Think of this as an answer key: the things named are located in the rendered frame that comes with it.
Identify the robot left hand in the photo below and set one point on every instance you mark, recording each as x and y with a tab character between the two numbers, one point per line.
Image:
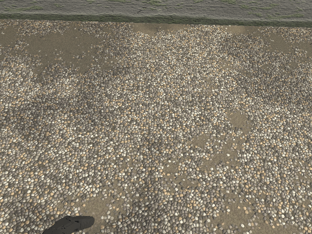
70	224

